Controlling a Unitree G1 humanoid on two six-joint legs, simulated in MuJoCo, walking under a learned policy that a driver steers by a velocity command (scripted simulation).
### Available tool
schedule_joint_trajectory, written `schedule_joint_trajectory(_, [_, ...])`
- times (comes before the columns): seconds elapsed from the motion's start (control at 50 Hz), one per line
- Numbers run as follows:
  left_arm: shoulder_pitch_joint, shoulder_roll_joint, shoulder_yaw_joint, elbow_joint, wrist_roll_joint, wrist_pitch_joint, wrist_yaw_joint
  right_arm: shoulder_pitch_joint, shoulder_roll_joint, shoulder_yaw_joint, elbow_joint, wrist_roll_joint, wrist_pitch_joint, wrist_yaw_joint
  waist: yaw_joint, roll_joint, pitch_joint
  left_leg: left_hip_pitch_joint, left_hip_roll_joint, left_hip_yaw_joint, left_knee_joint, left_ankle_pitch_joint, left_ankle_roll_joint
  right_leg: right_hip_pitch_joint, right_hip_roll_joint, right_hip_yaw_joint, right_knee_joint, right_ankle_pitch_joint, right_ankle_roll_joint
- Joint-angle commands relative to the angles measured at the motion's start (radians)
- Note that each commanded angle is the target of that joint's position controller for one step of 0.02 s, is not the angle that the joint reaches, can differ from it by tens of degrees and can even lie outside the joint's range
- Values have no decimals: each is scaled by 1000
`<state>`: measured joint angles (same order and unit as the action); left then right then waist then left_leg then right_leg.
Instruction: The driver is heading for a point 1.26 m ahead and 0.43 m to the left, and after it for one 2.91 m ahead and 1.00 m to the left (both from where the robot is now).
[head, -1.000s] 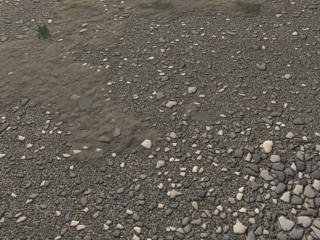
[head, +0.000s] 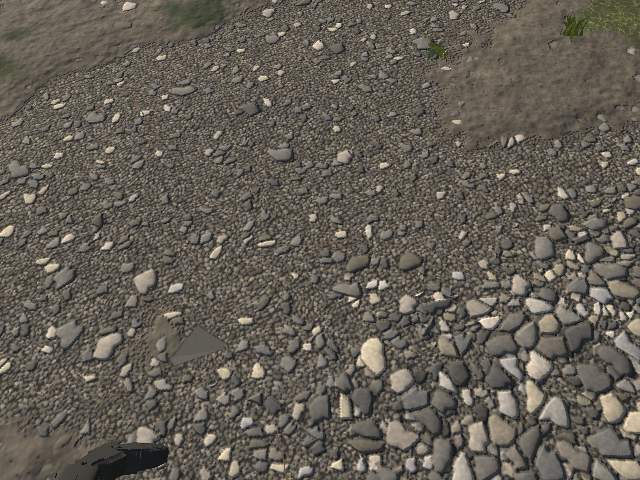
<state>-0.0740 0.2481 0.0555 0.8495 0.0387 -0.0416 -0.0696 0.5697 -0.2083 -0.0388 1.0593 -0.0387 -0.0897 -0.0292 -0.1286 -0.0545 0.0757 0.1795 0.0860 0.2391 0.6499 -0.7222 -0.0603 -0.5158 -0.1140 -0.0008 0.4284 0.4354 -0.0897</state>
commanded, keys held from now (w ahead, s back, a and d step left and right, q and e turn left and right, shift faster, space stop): w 0.02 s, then w+q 0.98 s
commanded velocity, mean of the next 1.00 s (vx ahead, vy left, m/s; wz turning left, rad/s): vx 0.50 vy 0.00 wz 0.43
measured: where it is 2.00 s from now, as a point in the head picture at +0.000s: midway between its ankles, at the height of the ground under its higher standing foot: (167, 301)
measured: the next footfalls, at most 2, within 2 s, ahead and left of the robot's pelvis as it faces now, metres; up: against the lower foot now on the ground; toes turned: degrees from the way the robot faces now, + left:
right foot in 0.02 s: +0.19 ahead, -0.12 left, -0.14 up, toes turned -6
left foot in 0.56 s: +0.41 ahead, +0.07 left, -0.14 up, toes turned +19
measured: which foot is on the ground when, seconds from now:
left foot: down 0.00-0.02, up 0.04-0.54, down 0.56-1.00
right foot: up 0.00-0.00, down 0.02-0.58, up 0.60-1.00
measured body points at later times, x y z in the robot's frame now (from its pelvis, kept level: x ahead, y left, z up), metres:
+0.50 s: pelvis +0.27 -0.04 -0.07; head +0.29 -0.02 +0.38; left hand +0.18 +0.19 -0.22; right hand +0.49 -0.22 -0.18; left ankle +0.38 +0.07 -0.77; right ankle +0.15 -0.12 -0.79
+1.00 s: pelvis +0.51 +0.03 -0.06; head +0.54 +0.06 +0.39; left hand +0.59 +0.33 -0.16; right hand +0.61 -0.24 -0.18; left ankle +0.38 +0.05 -0.79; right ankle +0.72 -0.03 -0.76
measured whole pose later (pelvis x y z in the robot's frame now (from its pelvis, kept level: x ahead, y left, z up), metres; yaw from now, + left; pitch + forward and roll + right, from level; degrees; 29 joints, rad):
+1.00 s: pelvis +0.51 +0.03 -0.06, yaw +29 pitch +2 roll +0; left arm 0.02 0.25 0.04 0.78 0.03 -0.03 -0.02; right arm 0.42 -0.26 -0.08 0.92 -0.01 -0.04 0.00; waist -0.09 -0.03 0.04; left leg -0.01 -0.12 -0.16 0.32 -0.33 0.10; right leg -0.59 -0.06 0.04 0.65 -0.08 0.05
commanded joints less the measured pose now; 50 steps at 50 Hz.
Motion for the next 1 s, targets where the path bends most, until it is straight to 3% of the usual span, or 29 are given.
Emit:
schedule_joint_trajectory(0.02, [557, 167, 57, 215, 30, -8, 42, -64, -161, -42, -21, 12, 30, -12, 291, -20, -173, -317, 29, -61, 698, 605, 139, 649, 25, -78, -114, 83, -7])
schedule_joint_trajectory(0.04, [574, 239, 71, 231, 37, -18, 42, -12, -98, -47, -3, 38, 37, -12, 263, -148, -177, -633, -101, -158, 1139, -121, 122, 826, -76, 34, 41, 189, 2])
schedule_joint_trajectory(0.06, [591, 285, 60, 199, 19, -38, 30, 194, -29, -33, -17, 86, 16, -16, 139, -239, -364, -874, -107, -380, 1258, -171, 136, 1083, -267, 129, 385, 851, -5])
schedule_joint_trajectory(0.08, [600, 241, 58, 189, -12, -26, 24, 131, -54, -30, -18, 86, 3, -23, 186, -158, -449, -933, -66, -381, 1222, -35, 140, 1030, -314, 209, 306, 644, -14])
schedule_joint_trajectory(0.1, [540, 228, 55, 169, -16, -19, 35, 52, -57, -24, -47, 74, 13, -25, 177, -146, -409, -1014, -53, -297, 1125, 127, 124, 882, -345, 323, 101, -63, -76])
schedule_joint_trajectory(0.12, [401, 140, 33, 129, -11, -18, 50, -48, -78, -24, -47, 19, 32, -16, 148, -59, -273, -941, -3, -267, 1058, 271, 122, 624, -275, 324, -54, -473, -51])
schedule_joint_trajectory(0.14, [340, 129, 22, 100, -14, -31, 60, -40, -81, -29, -58, -1, 48, 5, 102, -142, -223, -862, 18, -272, 932, 382, 121, 454, -310, 336, -98, -530, -83])
schedule_joint_trajectory(0.16, [326, 72, 8, 109, -16, -46, 61, -93, -84, -32, -53, -18, 62, 16, 92, -91, -138, -793, 46, -300, 875, 442, 123, 309, -276, 283, -102, -398, -51])
schedule_joint_trajectory(0.18, [331, 87, 10, 120, -18, -59, 64, -150, -42, -25, -84, -8, 79, 32, 61, -78, -77, -751, 49, -304, 724, 494, 99, 169, -248, 216, -157, -472, -61])
schedule_joint_trajectory(0.22, [345, 106, 20, 125, -16, -82, 73, -213, -33, -20, -108, -11, 84, 49, 66, -52, -46, -769, 46, -300, 629, 561, 85, 166, -221, 171, -191, -402, -100])
schedule_joint_trajectory(0.24, [382, 78, 14, 134, -16, -84, 75, -237, -35, -18, -116, -7, 81, 50, 71, -37, -48, -796, 51, -306, 584, 580, 86, 206, -218, 141, -176, -300, -106])
schedule_joint_trajectory(0.28, [416, 41, 6, 135, -19, -81, 79, -301, -40, -17, -142, 3, 73, 55, 79, -14, -31, -825, 46, -303, 442, 653, 102, 270, -189, 49, -187, -251, -89])
schedule_joint_trajectory(0.32, [438, 39, 3, 131, -21, -72, 84, -391, -28, -7, -170, 11, 68, 67, 100, -5, -22, -818, 29, -260, 290, 720, 122, 329, -161, -33, -203, -257, -65])
schedule_joint_trajectory(0.36, [489, 48, 2, 141, -26, -66, 93, -486, -16, 2, -200, 17, 65, 78, 132, 2, -3, -810, 8, -201, 185, 756, 142, 393, -156, -87, -221, -238, -43])
schedule_joint_trajectory(0.44, [554, 81, 11, 155, -18, -49, 101, -602, -17, 3, -254, 14, 63, 90, 162, 23, 26, -812, -27, -135, 66, 651, 176, 537, -173, -154, -187, -165, -36])
schedule_joint_trajectory(0.5, [548, 109, 19, 153, -9, -35, 104, -567, -32, -9, -257, 8, 67, 81, 139, -1, -10, -706, -102, -69, 25, 492, 220, 600, -175, -216, -39, 171, -33])
schedule_joint_trajectory(0.54, [519, 135, 26, 138, -5, -21, 100, -403, -62, -31, -215, 6, 63, 72, 69, -10, -106, -515, -172, -55, -34, 420, 270, 582, -171, -250, 241, 296, -33])
schedule_joint_trajectory(0.56, [475, 139, 27, 109, -17, -18, 93, -241, -114, -54, -171, -7, 55, 62, -13, 30, -187, -276, -137, -156, -132, 458, 320, 423, -146, -269, 493, 148, 4])
schedule_joint_trajectory(0.58, [466, 58, 11, 53, -25, -22, 80, -172, -241, -88, -165, -14, 54, 46, -6, 200, -277, -22, 144, -573, -209, 418, 424, 95, -25, -278, 856, -527, 54])
schedule_joint_trajectory(0.6, [380, 78, 18, -22, -19, -34, 62, -160, -303, -97, -174, 13, 70, 48, 6, 246, -313, 120, 278, -1039, -386, 409, 530, -227, 163, -72, 1033, -984, 83])
schedule_joint_trajectory(0.62, [284, 87, 16, -38, -9, -42, 60, -196, -270, -89, -164, 23, 80, 39, 11, 113, -163, 38, 263, -879, -392, 402, 483, -339, 71, 28, 997, -904, 76])
schedule_joint_trajectory(0.64, [293, 81, 14, -35, -21, -51, 59, -254, -215, -75, -165, 30, 80, 34, 57, 70, -65, -111, 224, -756, -403, 470, 434, -300, 32, 26, 898, -824, 76])
schedule_joint_trajectory(0.66, [329, 78, 17, -14, -22, -49, 63, -314, -173, -64, -175, 34, 75, 33, 116, 26, -18, -238, 159, -650, -421, 576, 379, -208, 6, 23, 794, -784, 82])
schedule_joint_trajectory(0.7, [379, 65, 14, 0, 11, -14, 61, -359, -147, -53, -189, 39, 54, 30, 167, 60, -42, -351, 73, -523, -427, 747, 344, -61, -4, 16, 697, -745, 110])
schedule_joint_trajectory(0.72, [372, 61, 13, -6, 12, 0, 58, -340, -158, -55, -186, 38, 43, 33, 169, 66, -59, -364, 55, -502, -423, 825, 347, -41, 6, 4, 676, -728, 120])
schedule_joint_trajectory(0.78, [269, 54, 12, -50, 6, 13, 58, -267, -196, -67, -177, 43, 31, 34, 145, 81, -53, -363, 30, -486, -437, 844, 338, -85, 12, -5, 562, -640, 147])
schedule_joint_trajectory(0.86, [106, 65, 8, -107, -2, 13, 58, -177, -196, -70, -174, 41, 36, 32, 80, 114, -34, -280, 27, -528, -436, 773, 313, -163, 24, 13, 395, -515, 161])
schedule_joint_trajectory(0.94, [-4, 69, -4, -152, -10, 1, 48, -119, -203, -73, -176, 31, 38, 28, 38, 129, -26, -209, 34, -557, -385, 841, 304, -151, 63, 15, 256, -485, 148])
schedule_joint_trajectory(1.0, [13, 95, -4, -166, -16, -13, 45, -140, -220, -77, -197, 20, 38, 23, 63, 153, -30, -214, 49, -596, -328, 899, 267, -27, 92, 27, 150, -529, 118])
